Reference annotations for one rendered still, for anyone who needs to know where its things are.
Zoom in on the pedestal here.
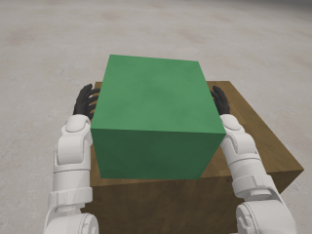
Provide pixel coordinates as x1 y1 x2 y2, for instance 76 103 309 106
80 81 304 234

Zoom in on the robot left hand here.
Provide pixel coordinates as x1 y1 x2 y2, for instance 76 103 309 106
72 84 100 121

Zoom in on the right robot forearm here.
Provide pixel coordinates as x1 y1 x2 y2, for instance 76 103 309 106
219 114 298 234

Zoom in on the carton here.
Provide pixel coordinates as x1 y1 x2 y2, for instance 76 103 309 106
90 55 226 179

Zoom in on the robot right hand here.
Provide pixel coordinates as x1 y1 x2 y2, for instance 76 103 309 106
210 85 230 116

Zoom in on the robot left upper arm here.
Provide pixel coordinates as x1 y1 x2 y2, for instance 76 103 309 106
44 213 99 234

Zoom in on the left robot forearm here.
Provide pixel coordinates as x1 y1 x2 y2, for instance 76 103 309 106
43 114 93 234

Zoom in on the robot right upper arm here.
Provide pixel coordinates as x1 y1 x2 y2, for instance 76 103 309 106
236 200 297 234

